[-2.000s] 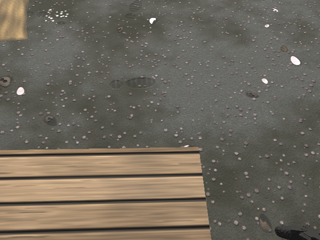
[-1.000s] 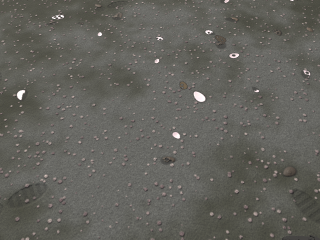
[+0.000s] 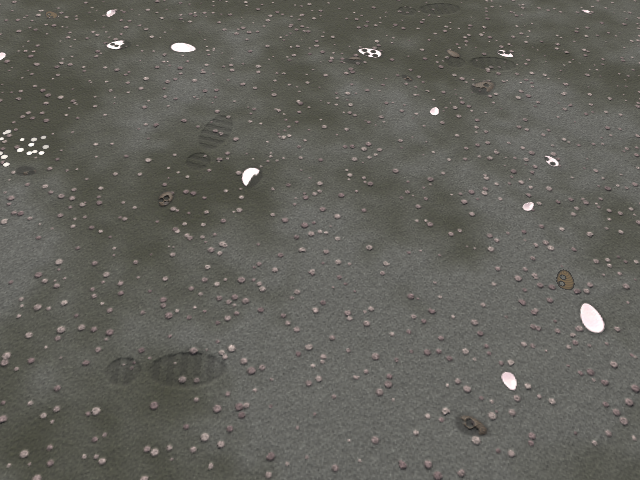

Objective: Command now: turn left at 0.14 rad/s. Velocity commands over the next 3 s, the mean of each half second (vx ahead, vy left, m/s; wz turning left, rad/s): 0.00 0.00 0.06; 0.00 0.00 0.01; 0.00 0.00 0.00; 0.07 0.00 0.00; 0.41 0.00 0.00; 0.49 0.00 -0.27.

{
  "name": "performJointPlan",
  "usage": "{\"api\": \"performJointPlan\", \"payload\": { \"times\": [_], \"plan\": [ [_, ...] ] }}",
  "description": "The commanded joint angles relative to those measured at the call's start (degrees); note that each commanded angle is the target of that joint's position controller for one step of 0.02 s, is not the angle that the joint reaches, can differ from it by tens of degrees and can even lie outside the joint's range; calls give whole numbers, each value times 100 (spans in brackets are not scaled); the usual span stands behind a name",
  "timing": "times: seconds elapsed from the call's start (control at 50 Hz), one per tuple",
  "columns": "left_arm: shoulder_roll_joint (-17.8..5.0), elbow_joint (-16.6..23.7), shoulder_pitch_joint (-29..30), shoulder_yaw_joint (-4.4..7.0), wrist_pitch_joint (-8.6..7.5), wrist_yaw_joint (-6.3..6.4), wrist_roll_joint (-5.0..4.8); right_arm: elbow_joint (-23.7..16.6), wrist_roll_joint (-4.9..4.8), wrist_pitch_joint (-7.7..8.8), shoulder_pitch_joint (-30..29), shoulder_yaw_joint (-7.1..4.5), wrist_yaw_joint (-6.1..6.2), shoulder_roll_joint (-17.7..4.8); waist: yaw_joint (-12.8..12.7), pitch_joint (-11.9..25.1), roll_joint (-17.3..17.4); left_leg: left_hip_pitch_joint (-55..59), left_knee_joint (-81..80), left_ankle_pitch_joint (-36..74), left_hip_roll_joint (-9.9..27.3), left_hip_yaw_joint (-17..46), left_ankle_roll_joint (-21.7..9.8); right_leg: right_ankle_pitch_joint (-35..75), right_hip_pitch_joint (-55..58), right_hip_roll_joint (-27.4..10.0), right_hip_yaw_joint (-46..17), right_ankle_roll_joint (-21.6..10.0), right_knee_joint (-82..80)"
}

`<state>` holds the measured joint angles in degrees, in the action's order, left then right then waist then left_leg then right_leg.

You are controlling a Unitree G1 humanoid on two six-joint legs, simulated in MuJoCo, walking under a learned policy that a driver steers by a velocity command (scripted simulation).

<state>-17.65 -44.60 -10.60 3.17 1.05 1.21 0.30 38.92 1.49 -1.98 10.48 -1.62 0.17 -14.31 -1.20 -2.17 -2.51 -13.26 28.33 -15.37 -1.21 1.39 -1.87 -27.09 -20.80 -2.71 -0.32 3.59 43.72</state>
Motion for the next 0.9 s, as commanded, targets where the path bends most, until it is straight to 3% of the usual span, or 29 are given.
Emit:
{"api": "performJointPlan", "payload": {
  "times": [0.02,0.08,0.14,0.18,0.2,0.22,0.24,0.26,0.28,0.32,0.54,0.9],
  "plan": [
    [-610,242,54,206,-11,77,11,-262,-47,239,-324,-196,41,-841,56,326,1210,355,-995,2305,1389,1245,-973,-2,-391,-112,-303,169,836],
    [-325,139,-23,113,-29,51,-42,-136,-72,218,-368,-166,48,-713,57,461,1052,468,-787,2771,1191,951,-956,222,4,-96,-191,227,226],
    [-300,102,79,71,-43,42,-75,13,-89,167,-309,-173,58,-734,177,516,1022,619,-692,2642,1244,1156,-1034,462,361,-36,-108,201,-742],
    [-275,-39,-159,46,-62,26,-40,132,-161,158,-375,-146,52,-670,-10,480,890,435,-640,2133,1100,1122,-836,1694,1007,9,-51,75,-2084],
    [-427,-67,-181,55,-71,29,40,219,-154,199,-202,-133,39,-626,30,508,698,234,-671,1679,973,1105,-595,2490,1444,-118,-249,-22,-2290],
    [-722,-55,-217,100,-63,51,64,275,-59,254,-47,-127,2,-612,190,516,314,11,-586,1097,707,909,-370,3302,1721,-410,-481,-155,-2118],
    [-935,-192,-160,181,-61,32,-8,316,-54,277,77,-159,-14,-632,360,426,-222,69,-703,672,376,554,-189,2641,1373,-304,-315,-352,-1833],
    [-618,-179,-99,125,-83,-5,-19,361,-36,268,-230,-153,3,-709,113,336,-33,257,-552,485,284,430,-55,2112,1084,-206,-302,-406,-1961],
    [-457,-238,-69,74,-110,-7,29,356,-66,245,-383,-164,30,-666,109,284,-15,280,-485,436,268,377,-37,1938,968,-199,-325,-372,-2067],
    [-397,-311,8,43,-176,0,47,439,-80,161,-373,-159,87,-601,119,174,-79,245,-473,602,273,382,-55,1957,915,-156,-308,-299,-2142],
    [-327,-805,-136,-36,-216,82,17,1139,-104,160,-113,-190,147,-570,88,43,266,230,-538,619,243,308,48,1633,871,-25,-227,-310,-2143],
    [-142,-1384,-373,-127,-183,113,-3,1929,-140,187,142,-110,208,-485,114,-7,243,240,-549,753,226,208,59,1712,831,115,-123,-324,-2163]
  ]
}}
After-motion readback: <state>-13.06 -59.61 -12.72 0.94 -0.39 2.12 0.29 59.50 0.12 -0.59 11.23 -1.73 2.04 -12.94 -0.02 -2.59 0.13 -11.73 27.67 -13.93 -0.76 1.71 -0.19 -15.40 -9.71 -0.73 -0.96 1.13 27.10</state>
